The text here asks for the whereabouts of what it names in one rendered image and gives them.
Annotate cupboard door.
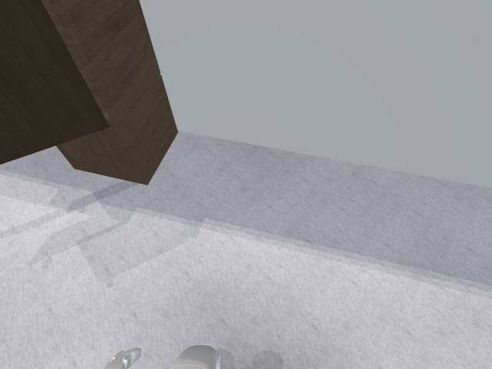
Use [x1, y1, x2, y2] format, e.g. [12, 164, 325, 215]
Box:
[0, 0, 109, 165]

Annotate robot left thigh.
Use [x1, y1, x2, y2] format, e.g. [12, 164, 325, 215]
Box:
[169, 345, 222, 369]

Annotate left robot hand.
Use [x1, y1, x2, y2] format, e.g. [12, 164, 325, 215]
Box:
[102, 347, 141, 369]

